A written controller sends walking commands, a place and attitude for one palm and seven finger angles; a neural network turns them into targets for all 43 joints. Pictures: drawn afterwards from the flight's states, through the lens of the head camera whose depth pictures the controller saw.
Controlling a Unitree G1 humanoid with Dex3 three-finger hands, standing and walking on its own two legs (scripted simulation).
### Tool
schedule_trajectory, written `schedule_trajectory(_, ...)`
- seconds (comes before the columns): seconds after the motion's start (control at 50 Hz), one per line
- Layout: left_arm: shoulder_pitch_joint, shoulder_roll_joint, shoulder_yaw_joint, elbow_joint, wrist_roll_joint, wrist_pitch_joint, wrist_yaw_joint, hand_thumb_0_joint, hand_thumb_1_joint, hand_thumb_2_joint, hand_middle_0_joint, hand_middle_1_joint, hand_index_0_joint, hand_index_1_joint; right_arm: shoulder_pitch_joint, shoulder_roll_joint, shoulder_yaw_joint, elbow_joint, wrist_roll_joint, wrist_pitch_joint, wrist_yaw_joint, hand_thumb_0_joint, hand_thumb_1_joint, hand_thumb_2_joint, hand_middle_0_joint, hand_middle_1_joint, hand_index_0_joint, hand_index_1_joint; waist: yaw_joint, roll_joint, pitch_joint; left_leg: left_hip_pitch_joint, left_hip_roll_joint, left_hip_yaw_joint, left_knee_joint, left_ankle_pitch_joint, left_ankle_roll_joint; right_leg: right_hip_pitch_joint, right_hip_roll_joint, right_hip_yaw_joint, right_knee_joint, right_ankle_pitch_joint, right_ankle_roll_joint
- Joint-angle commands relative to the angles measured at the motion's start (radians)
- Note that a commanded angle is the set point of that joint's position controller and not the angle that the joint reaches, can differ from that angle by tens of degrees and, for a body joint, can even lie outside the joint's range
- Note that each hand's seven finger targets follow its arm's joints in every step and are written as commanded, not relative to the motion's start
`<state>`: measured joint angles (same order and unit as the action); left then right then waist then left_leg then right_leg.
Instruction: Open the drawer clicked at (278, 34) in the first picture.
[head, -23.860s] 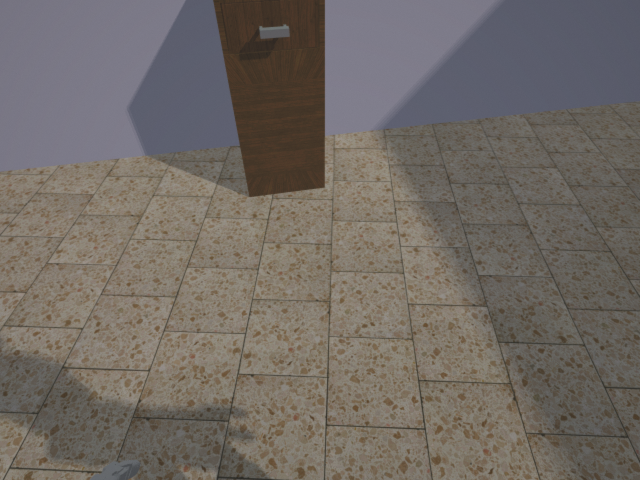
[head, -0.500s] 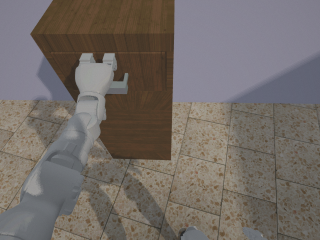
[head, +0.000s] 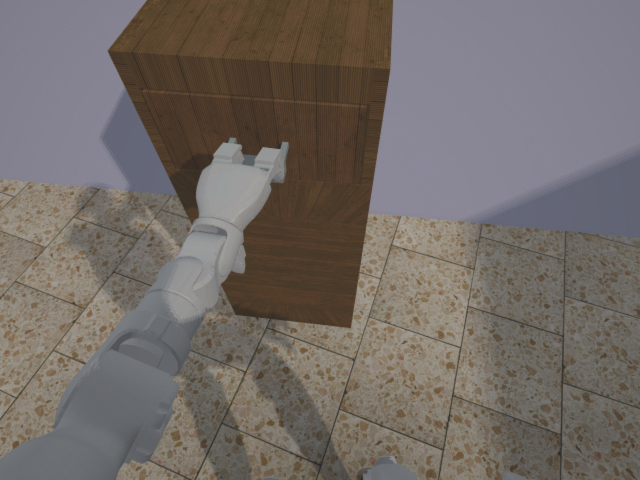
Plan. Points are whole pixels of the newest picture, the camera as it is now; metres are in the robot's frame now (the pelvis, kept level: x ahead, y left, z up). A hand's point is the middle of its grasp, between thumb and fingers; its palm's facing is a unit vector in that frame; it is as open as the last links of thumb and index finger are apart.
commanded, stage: lower the fingers behind the handle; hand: left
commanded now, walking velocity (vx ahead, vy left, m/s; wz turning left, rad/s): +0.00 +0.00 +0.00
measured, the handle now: (254, 156) +0.57 +0.11 +0.03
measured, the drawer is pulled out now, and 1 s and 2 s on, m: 0.00 0.00 0.00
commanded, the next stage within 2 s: lift the fingers back up to retry in 0.80 s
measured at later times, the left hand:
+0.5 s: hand (248, 204) +0.47 +0.11 +0.05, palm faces +0.03 +0.00 -1.00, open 13.6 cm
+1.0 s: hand (249, 199) +0.47 +0.11 +0.05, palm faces -0.01 +0.02 -1.00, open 13.3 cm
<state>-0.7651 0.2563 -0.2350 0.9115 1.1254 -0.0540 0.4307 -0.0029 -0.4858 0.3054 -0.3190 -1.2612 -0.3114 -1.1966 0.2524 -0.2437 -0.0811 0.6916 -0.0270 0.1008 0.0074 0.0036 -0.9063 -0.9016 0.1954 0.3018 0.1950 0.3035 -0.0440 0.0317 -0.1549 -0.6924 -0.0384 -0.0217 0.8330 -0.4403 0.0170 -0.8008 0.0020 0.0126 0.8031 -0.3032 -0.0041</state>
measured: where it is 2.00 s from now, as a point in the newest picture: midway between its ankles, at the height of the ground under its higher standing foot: outside the picture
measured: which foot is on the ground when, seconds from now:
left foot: down 0.00-1.00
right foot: down 0.00-1.00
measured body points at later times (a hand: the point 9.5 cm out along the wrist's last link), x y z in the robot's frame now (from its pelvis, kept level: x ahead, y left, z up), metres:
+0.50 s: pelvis -0.04 -0.01 -0.01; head +0.05 -0.03 +0.43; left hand +0.46 +0.11 +0.10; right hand -0.02 -0.29 -0.14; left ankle -0.03 +0.11 -0.70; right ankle +0.04 -0.12 -0.70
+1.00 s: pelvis -0.04 -0.01 -0.01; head +0.05 -0.03 +0.43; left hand +0.46 +0.10 +0.11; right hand +0.00 -0.27 -0.15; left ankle -0.03 +0.11 -0.70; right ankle +0.04 -0.12 -0.70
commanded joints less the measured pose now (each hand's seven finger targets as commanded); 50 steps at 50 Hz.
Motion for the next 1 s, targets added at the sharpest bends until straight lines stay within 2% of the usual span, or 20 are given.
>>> schedule_trajectory(0.0, -0.575, 0.141, 0.058, -0.078, 0.015, 0.152, 0.076, 0.000, -0.500, 0.300, -0.300, -1.200, -0.300, -1.200, 0.087, -0.120, -0.033, -0.058, 0.003, 0.003, -0.001, 0.000, -0.900, -0.900, 0.200, 0.300, 0.200, 0.300, -0.080, -0.022, -0.397, 0.162, 0.007, 0.032, -0.112, 0.352, -0.008, 0.269, 0.040, -0.042, -0.079, 0.233, -0.043)
schedule_trajectory(0.02, -0.596, 0.192, 0.096, -0.065, 0.005, 0.175, 0.071, 0.000, -0.500, 0.300, -0.300, -1.200, -0.300, -1.200, 0.079, -0.127, -0.029, -0.057, 0.004, 0.009, -0.009, 0.000, -0.900, -0.900, 0.200, 0.300, 0.200, 0.300, -0.079, -0.034, -0.417, 0.147, 0.004, 0.033, -0.116, 0.334, -0.004, 0.296, 0.038, -0.036, -0.084, 0.230, -0.041)
schedule_trajectory(0.08, -0.584, 0.195, 0.079, 0.036, -0.022, 0.239, 0.031, 0.000, -0.500, 0.300, -0.300, -1.200, -0.300, -1.200, 0.067, -0.125, -0.009, -0.063, 0.016, 0.024, -0.031, 0.000, -0.900, -0.900, 0.200, 0.300, 0.200, 0.300, -0.086, -0.081, -0.358, 0.107, 0.000, 0.045, -0.155, 0.244, 0.007, 0.330, 0.033, -0.026, -0.120, 0.182, -0.028)
schedule_trajectory(0.14, -0.544, 0.201, 0.075, 0.126, -0.054, 0.255, -0.028, 0.000, -0.500, 0.300, -0.300, -1.200, -0.300, -1.200, 0.063, -0.131, 0.008, -0.070, 0.025, 0.032, -0.052, 0.000, -0.900, -0.900, 0.200, 0.300, 0.200, 0.300, -0.095, -0.124, -0.280, 0.057, -0.003, 0.047, -0.181, 0.160, 0.014, 0.334, 0.026, -0.019, -0.150, 0.121, -0.020)
schedule_trajectory(0.2, -0.491, 0.240, 0.096, 0.178, -0.074, 0.226, -0.092, 0.000, -0.500, 0.300, -0.300, -1.200, -0.300, -1.200, 0.068, -0.141, 0.023, -0.085, 0.028, 0.025, -0.073, 0.000, -0.900, -0.900, 0.200, 0.300, 0.200, 0.300, -0.096, -0.189, -0.204, -0.010, -0.007, 0.053, -0.192, 0.079, 0.022, 0.337, 0.016, -0.005, -0.174, 0.052, -0.012)
schedule_trajectory(0.26, -0.431, 0.253, 0.100, 0.160, -0.067, 0.154, -0.138, 0.000, -0.500, 0.300, -0.300, -1.200, -0.300, -1.200, 0.086, -0.143, 0.023, -0.107, 0.028, 0.004, -0.082, 0.000, -0.900, -0.900, 0.200, 0.300, 0.200, 0.300, -0.080, -0.160, -0.218, -0.035, -0.007, 0.062, -0.177, 0.050, 0.024, 0.330, 0.010, 0.009, -0.165, 0.023, -0.016)
schedule_trajectory(0.32, -0.378, 0.209, 0.073, 0.157, -0.053, 0.087, -0.153, 0.000, -0.500, 0.300, -0.300, -1.200, -0.300, -1.200, 0.106, -0.142, 0.016, -0.117, 0.028, -0.023, -0.079, 0.000, -0.900, -0.900, 0.200, 0.300, 0.200, 0.300, -0.080, -0.152, -0.191, -0.062, -0.004, 0.063, -0.151, 0.026, 0.023, 0.273, 0.012, 0.010, -0.153, -0.012, -0.022)
schedule_trajectory(0.34, -0.371, 0.231, 0.084, 0.135, -0.043, 0.066, -0.148, 0.000, -0.500, 0.300, -0.300, -1.200, -0.300, -1.200, 0.115, -0.147, 0.013, -0.119, 0.029, -0.031, -0.078, 0.000, -0.900, -0.900, 0.200, 0.300, 0.200, 0.300, -0.074, -0.140, -0.200, -0.075, -0.003, 0.063, -0.140, 0.016, 0.023, 0.255, 0.012, 0.014, -0.141, -0.030, -0.023)
schedule_trajectory(0.4, -0.380, 0.182, 0.048, 0.106, -0.038, 0.044, -0.121, 0.000, -0.500, 0.300, -0.300, -1.200, -0.300, -1.200, 0.130, -0.144, 0.003, -0.119, 0.031, -0.054, -0.069, 0.000, -0.900, -0.900, 0.200, 0.300, 0.200, 0.300, -0.081, -0.115, -0.209, -0.085, -0.002, 0.068, -0.114, -0.013, 0.022, 0.199, 0.013, 0.016, -0.130, -0.079, -0.026)
schedule_trajectory(0.46, -0.450, 0.219, 0.075, 0.078, -0.033, 0.055, -0.076, 0.000, -0.500, 0.300, -0.300, -1.200, -0.300, -1.200, 0.150, -0.153, -0.008, -0.100, 0.030, -0.069, -0.061, 0.000, -0.900, -0.900, 0.200, 0.300, 0.200, 0.300, -0.090, -0.098, -0.252, -0.091, -0.001, 0.062, -0.097, -0.019, 0.023, 0.178, 0.015, 0.018, -0.114, -0.097, -0.027)
schedule_trajectory(0.54, -0.516, 0.207, 0.057, 0.086, -0.025, 0.108, -0.035, 0.000, -0.500, 0.300, -0.300, -1.200, -0.300, -1.200, 0.163, -0.156, -0.014, -0.080, 0.030, -0.073, -0.051, 0.000, -0.900, -0.900, 0.200, 0.300, 0.200, 0.300, -0.105, -0.055, -0.298, -0.073, -0.001, 0.059, -0.092, -0.002, 0.020, 0.166, 0.018, 0.010, -0.101, -0.072, -0.027)
schedule_trajectory(0.6, -0.565, 0.213, 0.050, 0.122, -0.031, 0.159, -0.025, 0.000, -0.500, 0.300, -0.300, -1.200, -0.300, -1.200, 0.156, -0.159, -0.009, -0.067, 0.031, -0.069, -0.053, 0.000, -0.900, -0.900, 0.200, 0.300, 0.200, 0.300, -0.125, -0.079, -0.272, -0.081, -0.004, 0.060, -0.102, -0.025, 0.022, 0.168, 0.017, 0.009, -0.122, -0.092, -0.019)
schedule_trajectory(0.62, -0.589, 0.259, 0.083, 0.129, -0.034, 0.171, -0.025, 0.000, -0.500, 0.300, -0.300, -1.200, -0.300, -1.200, 0.153, -0.165, -0.006, -0.062, 0.033, -0.067, -0.058, 0.000, -0.900, -0.900, 0.200, 0.300, 0.200, 0.300, -0.126, -0.108, -0.277, -0.090, -0.004, 0.057, -0.103, -0.028, 0.024, 0.180, 0.018, 0.012, -0.125, -0.095, -0.017)
schedule_trajectory(0.7, -0.594, 0.286, 0.078, 0.189, -0.045, 0.211, -0.062, 0.000, -0.500, 0.300, -0.300, -1.200, -0.300, -1.200, 0.145, -0.165, 0.012, -0.068, 0.038, -0.055, -0.074, 0.000, -0.900, -0.900, 0.200, 0.300, 0.200, 0.300, -0.133, -0.115, -0.254, -0.105, -0.012, 0.062, -0.118, -0.055, 0.027, 0.200, 0.012, 0.016, -0.147, -0.132, -0.008)
schedule_trajectory(0.74, -0.592, 0.286, 0.078, 0.185, -0.047, 0.204, -0.085, 0.000, -0.500, 0.300, -0.300, -1.200, -0.300, -1.200, 0.151, -0.163, 0.014, -0.078, 0.037, -0.048, -0.077, 0.000, -0.900, -0.900, 0.200, 0.300, 0.200, 0.300, -0.127, -0.087, -0.284, -0.090, -0.010, 0.060, -0.120, -0.037, 0.026, 0.208, 0.013, 0.009, -0.129, -0.098, -0.012)
schedule_trajectory(0.78, -0.550, 0.253, 0.067, 0.192, -0.056, 0.189, -0.110, 0.000, -0.500, 0.300, -0.300, -1.200, -0.300, -1.200, 0.151, -0.158, 0.016, -0.091, 0.036, -0.047, -0.077, 0.000, -0.900, -0.900, 0.200, 0.300, 0.200, 0.300, -0.121, -0.105, -0.277, -0.083, -0.006, 0.058, -0.122, -0.020, 0.025, 0.212, 0.015, 0.002, -0.124, -0.073, -0.011)
schedule_trajectory(0.82, -0.514, 0.229, 0.059, 0.212, -0.069, 0.169, -0.132, 0.000, -0.500, 0.300, -0.300, -1.200, -0.300, -1.200, 0.145, -0.158, 0.019, -0.099, 0.037, -0.048, -0.080, 0.000, -0.900, -0.900, 0.200, 0.300, 0.200, 0.300, -0.129, -0.141, -0.237, -0.094, -0.005, 0.056, -0.117, -0.029, 0.025, 0.196, 0.016, 0.000, -0.131, -0.078, -0.011)
schedule_trajectory(0.86, -0.515, 0.229, 0.056, 0.192, -0.068, 0.140, -0.145, 0.000, -0.500, 0.300, -0.300, -1.200, -0.300, -1.200, 0.150, -0.160, 0.020, -0.107, 0.037, -0.053, -0.081, 0.000, -0.900, -0.900, 0.200, 0.300, 0.200, 0.300, -0.127, -0.133, -0.220, -0.100, -0.002, 0.051, -0.114, -0.039, 0.026, 0.175, 0.015, -0.002, -0.121, -0.091, -0.012)
schedule_trajectory(0.96, -0.526, 0.278, 0.099, 0.069, -0.060, 0.082, -0.136, 0.000, -0.500, 0.300, -0.300, -1.200, -0.300, -1.200, 0.151, -0.151, 0.011, -0.130, 0.035, -0.060, -0.079, 0.000, -0.900, -0.900, 0.200, 0.300, 0.200, 0.300, -0.095, -0.107, -0.310, -0.062, -0.003, 0.055, -0.109, 0.004, 0.029, 0.236, 0.014, 0.011, -0.113, -0.046, -0.014)
schedule_trajectory(0.98, -0.544, 0.257, 0.081, 0.043, -0.060, 0.077, -0.131, 0.000, -0.500, 0.300, -0.300, -1.200, -0.300, -1.200, 0.147, -0.146, 0.010, -0.132, 0.034, -0.062, -0.078, 0.000, -0.900, -0.900, 0.200, 0.300, 0.200, 0.300, -0.098, -0.093, -0.320, -0.047, -0.003, 0.055, -0.112, 0.011, 0.029, 0.240, 0.014, 0.012, -0.116, -0.039, -0.014)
